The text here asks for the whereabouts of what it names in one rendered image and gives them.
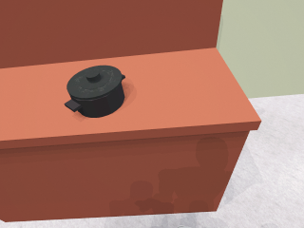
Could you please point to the pot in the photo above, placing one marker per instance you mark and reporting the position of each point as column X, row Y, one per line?
column 98, row 108

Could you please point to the lid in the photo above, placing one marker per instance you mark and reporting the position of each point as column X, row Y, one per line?
column 80, row 88

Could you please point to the table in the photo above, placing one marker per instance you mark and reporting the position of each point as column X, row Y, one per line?
column 172, row 146

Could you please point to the knob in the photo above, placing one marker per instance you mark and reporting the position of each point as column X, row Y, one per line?
column 93, row 75

